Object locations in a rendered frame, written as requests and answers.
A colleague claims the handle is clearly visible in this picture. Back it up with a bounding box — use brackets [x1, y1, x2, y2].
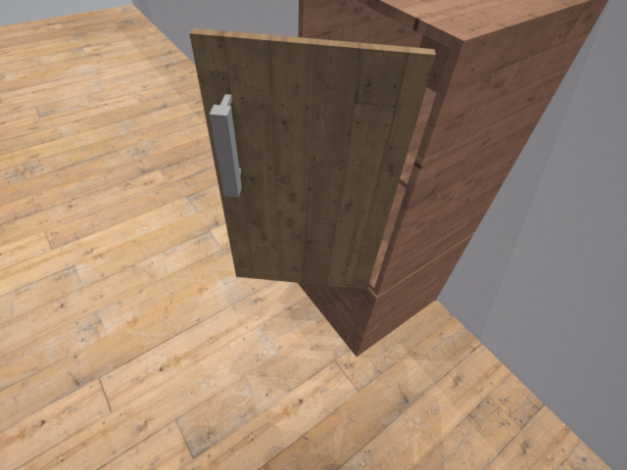
[210, 94, 242, 198]

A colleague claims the cupboard door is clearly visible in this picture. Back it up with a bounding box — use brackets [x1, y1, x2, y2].
[189, 28, 436, 289]

